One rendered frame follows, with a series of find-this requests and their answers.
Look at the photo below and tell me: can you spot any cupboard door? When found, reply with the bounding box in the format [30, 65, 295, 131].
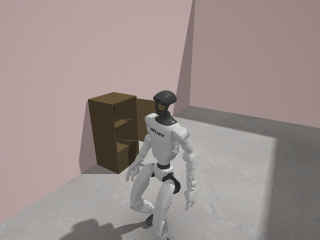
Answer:
[136, 98, 165, 142]

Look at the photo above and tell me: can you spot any robot torso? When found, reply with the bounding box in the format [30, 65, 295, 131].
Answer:
[149, 114, 180, 182]

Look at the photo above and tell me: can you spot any left robot forearm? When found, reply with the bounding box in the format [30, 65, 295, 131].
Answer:
[186, 153, 197, 190]

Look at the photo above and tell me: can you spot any left robot upper arm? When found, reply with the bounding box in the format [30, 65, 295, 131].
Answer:
[171, 125, 195, 163]

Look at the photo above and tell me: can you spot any robot left hand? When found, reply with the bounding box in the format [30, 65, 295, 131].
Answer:
[184, 189, 197, 211]

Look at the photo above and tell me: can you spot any robot right hand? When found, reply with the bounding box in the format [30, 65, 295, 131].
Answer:
[125, 161, 140, 182]

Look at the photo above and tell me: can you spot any right robot forearm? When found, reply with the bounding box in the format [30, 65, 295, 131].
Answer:
[134, 139, 151, 164]

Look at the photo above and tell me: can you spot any right robot upper arm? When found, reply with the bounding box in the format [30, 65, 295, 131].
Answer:
[144, 113, 158, 145]

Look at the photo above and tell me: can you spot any robot left thigh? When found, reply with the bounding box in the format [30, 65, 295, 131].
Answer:
[152, 174, 181, 231]

